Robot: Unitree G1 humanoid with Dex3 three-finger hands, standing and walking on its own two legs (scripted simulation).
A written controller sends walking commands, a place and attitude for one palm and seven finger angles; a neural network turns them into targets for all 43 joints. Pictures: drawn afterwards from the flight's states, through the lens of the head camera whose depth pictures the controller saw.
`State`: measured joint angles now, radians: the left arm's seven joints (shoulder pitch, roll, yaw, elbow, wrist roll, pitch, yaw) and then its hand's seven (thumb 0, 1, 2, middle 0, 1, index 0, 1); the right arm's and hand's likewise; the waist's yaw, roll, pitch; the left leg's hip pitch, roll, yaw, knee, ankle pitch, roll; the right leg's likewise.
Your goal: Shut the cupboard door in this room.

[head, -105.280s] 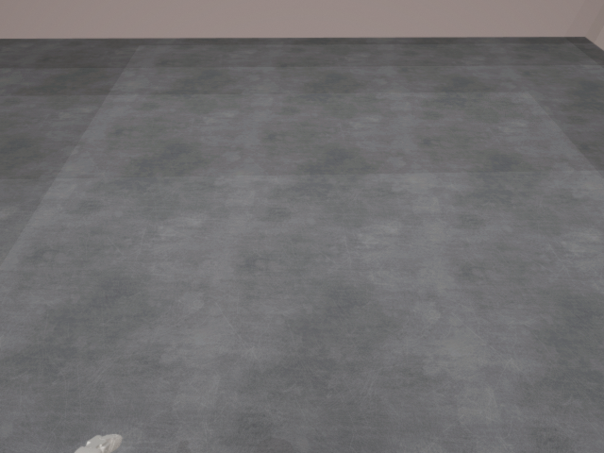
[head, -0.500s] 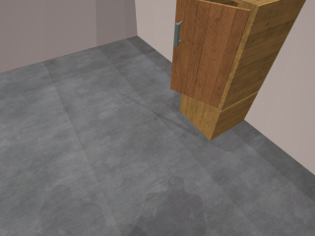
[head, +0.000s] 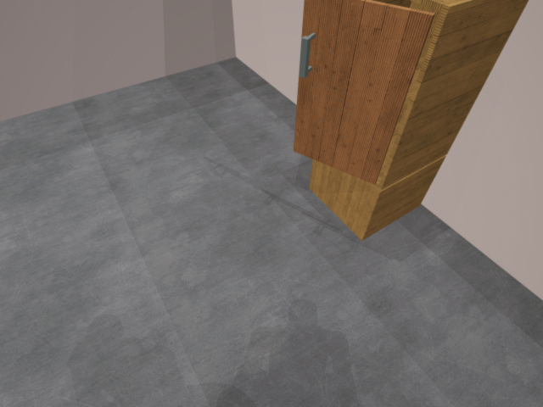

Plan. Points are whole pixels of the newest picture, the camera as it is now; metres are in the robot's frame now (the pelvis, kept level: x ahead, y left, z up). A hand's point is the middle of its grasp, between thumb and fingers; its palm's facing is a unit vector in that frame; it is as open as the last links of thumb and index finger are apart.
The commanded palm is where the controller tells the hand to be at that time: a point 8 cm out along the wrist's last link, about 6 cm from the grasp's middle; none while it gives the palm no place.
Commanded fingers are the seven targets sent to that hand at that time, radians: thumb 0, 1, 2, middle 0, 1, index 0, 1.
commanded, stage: walk to a spot facing it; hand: left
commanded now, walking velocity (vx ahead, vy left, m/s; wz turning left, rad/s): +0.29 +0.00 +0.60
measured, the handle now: (307, 55) +1.09 -0.07 +0.01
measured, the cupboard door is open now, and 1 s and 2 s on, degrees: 24 24 24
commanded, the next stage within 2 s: turn to face it in 1.04 s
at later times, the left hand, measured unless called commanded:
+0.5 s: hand out of the picture +0.14 +0.26 -0.17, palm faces +0.23 -0.95 -0.21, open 7.4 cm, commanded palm none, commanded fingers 0.00 0.90 0.90 -0.20 -0.30 -0.20 -0.30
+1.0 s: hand (156, 365) +0.22 +0.22 -0.17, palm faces +0.55 -0.80 -0.24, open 7.3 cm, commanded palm none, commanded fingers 0.00 0.90 0.90 -0.20 -0.30 -0.20 -0.30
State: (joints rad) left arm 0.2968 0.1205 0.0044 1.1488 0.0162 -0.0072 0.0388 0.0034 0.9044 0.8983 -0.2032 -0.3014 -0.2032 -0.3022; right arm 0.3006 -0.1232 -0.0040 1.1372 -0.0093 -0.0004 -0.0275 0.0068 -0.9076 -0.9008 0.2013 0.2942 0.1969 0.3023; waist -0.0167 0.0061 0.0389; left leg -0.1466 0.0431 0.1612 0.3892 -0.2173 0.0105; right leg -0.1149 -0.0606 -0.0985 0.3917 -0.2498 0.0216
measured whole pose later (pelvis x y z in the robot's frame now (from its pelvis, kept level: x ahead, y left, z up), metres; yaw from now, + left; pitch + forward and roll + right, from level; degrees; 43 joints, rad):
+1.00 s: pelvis +0.31 +0.05 +0.00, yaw +34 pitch +2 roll +0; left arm 0.28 0.18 0.06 0.96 0.03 -0.04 0.02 0.00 0.92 0.90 -0.20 -0.30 -0.21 -0.30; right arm 0.11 -0.26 -0.07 0.92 -0.02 0.03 0.03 0.01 -0.91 -0.90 0.20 0.29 0.19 0.30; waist -0.02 0.01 0.12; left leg -0.60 0.07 0.07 0.99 -0.30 -0.02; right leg -0.16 -0.09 -0.27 0.44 -0.30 -0.01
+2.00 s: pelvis +0.44 +0.17 +0.00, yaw +15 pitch +1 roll -2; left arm 0.14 0.29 0.09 0.89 0.02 0.08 -0.03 0.01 0.91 0.90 -0.20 -0.30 -0.20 -0.30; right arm 0.23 -0.21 -0.02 0.89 -0.03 0.01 -0.03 0.01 -0.90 -0.90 0.20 0.29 0.20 0.30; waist 0.00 -0.01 0.09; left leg -0.24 0.10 0.11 0.52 -0.29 -0.01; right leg -0.46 0.01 -0.03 1.03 -0.48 0.05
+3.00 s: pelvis +0.48 +0.13 -0.01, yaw -19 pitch +2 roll +1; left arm 0.17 0.21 0.05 0.88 0.02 0.04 0.00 0.01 0.90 0.90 -0.20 -0.30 -0.20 -0.30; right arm 0.20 -0.29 -0.06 0.92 -0.01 0.07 -0.01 0.01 -0.91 -0.90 0.20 0.29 0.20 0.30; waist -0.01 0.07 0.08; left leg -0.48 0.09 0.04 1.08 -0.45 -0.08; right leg -0.30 0.01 -0.02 0.58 -0.31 -0.04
